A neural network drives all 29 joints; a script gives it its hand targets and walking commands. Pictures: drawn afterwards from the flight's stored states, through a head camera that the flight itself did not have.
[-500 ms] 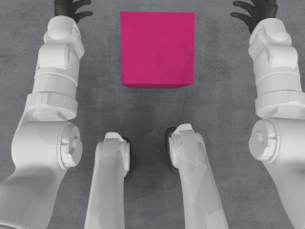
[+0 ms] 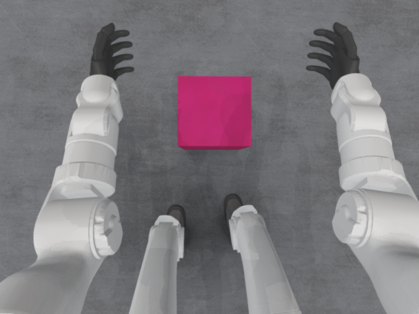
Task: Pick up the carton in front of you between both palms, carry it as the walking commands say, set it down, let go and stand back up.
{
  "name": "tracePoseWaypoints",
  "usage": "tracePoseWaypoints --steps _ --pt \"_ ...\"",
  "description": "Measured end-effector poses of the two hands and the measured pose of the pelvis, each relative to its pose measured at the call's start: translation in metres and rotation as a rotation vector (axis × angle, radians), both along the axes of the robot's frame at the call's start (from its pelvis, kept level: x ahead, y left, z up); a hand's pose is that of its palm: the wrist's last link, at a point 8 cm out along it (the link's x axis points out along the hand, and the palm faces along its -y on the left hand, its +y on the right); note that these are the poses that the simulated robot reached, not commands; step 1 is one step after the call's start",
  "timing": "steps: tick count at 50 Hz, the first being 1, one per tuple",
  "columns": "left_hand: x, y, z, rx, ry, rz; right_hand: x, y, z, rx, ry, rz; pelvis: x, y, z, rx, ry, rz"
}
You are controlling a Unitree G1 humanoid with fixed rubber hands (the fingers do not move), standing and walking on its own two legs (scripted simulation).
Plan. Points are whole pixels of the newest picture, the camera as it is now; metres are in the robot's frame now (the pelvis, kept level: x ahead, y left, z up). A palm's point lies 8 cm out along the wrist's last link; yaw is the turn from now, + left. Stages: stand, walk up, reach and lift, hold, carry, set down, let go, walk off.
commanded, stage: let go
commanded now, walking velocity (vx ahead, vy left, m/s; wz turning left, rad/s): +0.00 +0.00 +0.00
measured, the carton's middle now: (213, 118) +0.49 -0.05 -0.52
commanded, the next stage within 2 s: stand in 1.22 s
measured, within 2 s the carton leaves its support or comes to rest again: neither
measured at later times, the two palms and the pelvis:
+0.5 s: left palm (33, 178) +0.35 +0.20 +0.00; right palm (396, 168) +0.32 -0.25 +0.01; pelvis +0.06 +0.00 +0.10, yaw -1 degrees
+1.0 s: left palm out of the picture +0.25 +0.25 +0.07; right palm (415, 256) +0.24 -0.22 +0.06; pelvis +0.08 +0.02 +0.13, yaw -2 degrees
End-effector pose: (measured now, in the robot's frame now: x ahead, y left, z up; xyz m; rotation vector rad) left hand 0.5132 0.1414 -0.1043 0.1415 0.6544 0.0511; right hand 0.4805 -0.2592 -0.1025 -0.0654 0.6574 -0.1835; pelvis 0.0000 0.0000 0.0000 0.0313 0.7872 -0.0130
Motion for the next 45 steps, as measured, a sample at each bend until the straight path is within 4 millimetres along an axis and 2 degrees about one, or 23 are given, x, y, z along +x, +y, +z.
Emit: tracePoseWaypoints --steps 7,16,21,34,39,45 --pt "-0.049 0.016 0.023 0.060 0.060 -0.002 -0.043 -0.001 0.021 -0.054 0.085 0.073 0.020 -0.003 0.035 -0.003 -0.069 -0.001" --pt "-0.102 0.035 0.067 0.054 0.086 -0.019 -0.098 -0.005 0.070 -0.052 0.112 0.081 0.045 -0.005 0.072 -0.012 -0.200 -0.008" --pt "-0.131 0.046 0.091 0.046 0.089 -0.021 -0.129 0.002 0.094 -0.046 0.113 0.080 0.056 -0.003 0.087 -0.019 -0.277 -0.009" --pt "-0.223 0.087 0.145 0.043 0.118 -0.019 -0.222 0.029 0.149 -0.045 0.138 0.081 0.078 0.011 0.124 -0.041 -0.588 -0.013" --pt "-0.246 0.099 0.160 0.044 0.120 -0.019 -0.242 0.036 0.161 -0.044 0.141 0.087 0.084 0.016 0.130 -0.050 -0.699 -0.016" --pt "-0.259 0.107 0.168 0.044 0.129 -0.018 -0.247 0.041 0.166 -0.042 0.142 0.100 0.085 0.021 0.131 -0.056 -0.802 -0.018"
